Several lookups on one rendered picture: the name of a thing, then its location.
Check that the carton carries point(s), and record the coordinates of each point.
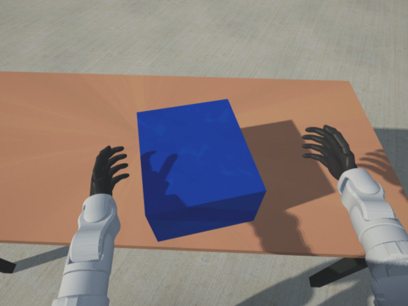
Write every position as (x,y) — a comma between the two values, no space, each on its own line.
(197,171)

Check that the table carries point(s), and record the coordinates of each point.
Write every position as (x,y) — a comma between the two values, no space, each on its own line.
(54,125)

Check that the robot left forearm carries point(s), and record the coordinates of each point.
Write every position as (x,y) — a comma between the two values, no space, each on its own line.
(89,262)

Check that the left robot hand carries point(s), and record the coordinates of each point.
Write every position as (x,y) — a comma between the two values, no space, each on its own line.
(102,181)

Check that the right robot hand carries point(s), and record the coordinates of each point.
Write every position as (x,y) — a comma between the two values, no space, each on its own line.
(337,156)

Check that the robot right forearm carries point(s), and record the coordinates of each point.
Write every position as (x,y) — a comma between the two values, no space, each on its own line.
(378,229)

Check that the right robot upper arm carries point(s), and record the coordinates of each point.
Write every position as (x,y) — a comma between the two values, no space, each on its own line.
(391,291)

